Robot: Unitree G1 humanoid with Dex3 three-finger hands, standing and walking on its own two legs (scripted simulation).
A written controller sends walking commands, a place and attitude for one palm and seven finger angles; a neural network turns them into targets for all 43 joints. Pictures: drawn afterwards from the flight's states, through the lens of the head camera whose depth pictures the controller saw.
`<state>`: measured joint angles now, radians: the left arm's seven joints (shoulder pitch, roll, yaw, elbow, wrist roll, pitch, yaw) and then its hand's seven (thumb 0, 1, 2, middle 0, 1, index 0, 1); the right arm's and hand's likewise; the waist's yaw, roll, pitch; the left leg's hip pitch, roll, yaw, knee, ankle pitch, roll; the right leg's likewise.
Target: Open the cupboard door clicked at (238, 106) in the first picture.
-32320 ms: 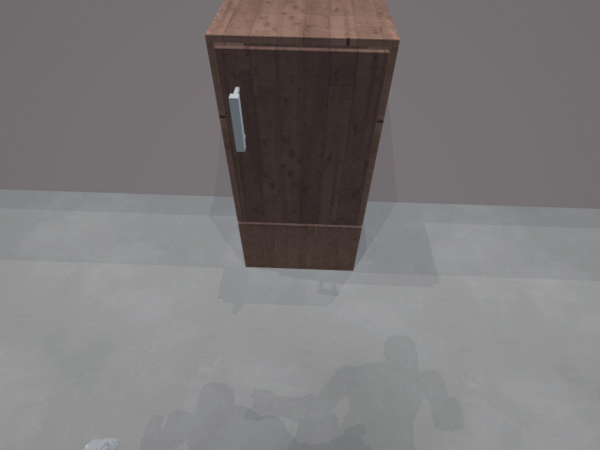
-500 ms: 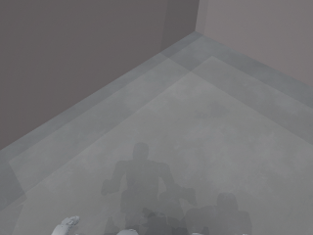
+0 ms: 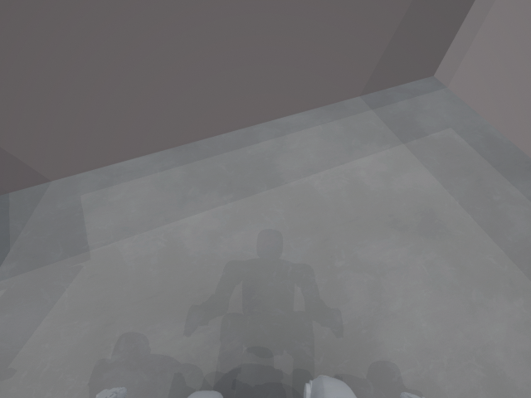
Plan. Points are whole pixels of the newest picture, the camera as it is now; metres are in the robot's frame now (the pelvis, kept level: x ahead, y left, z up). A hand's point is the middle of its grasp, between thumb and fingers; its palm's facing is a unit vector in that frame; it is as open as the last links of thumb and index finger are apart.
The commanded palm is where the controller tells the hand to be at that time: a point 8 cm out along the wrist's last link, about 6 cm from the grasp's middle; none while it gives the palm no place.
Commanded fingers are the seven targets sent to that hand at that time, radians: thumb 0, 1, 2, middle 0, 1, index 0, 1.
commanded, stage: turn to face it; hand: left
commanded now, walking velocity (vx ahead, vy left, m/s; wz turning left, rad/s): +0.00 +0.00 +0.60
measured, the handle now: out of the picture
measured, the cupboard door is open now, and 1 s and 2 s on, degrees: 45 45 45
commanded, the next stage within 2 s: take the last steps up to it in 1.90 s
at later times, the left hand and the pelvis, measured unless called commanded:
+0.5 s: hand out of the picture +0.00 +0.16 -0.17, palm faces +0.34 -0.92 -0.21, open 7.4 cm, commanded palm none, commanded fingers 0.00 0.90 0.90 -0.20 -0.30 -0.20 -0.30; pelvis +0.00 -0.03 +0.00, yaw +19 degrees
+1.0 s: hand out of the picture -0.01 +0.16 -0.14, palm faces +0.56 -0.78 -0.29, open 7.4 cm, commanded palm none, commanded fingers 0.00 0.90 0.90 -0.20 -0.30 -0.20 -0.30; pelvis +0.02 -0.07 +0.00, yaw +36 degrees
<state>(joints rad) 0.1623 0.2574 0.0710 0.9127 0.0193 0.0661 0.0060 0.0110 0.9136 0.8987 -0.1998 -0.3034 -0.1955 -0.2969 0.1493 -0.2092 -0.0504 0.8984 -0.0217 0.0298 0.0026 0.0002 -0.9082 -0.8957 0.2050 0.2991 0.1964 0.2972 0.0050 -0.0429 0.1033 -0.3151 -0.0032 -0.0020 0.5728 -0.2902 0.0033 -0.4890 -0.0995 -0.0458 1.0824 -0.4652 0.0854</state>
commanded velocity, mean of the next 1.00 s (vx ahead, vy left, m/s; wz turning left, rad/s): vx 0.00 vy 0.00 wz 0.60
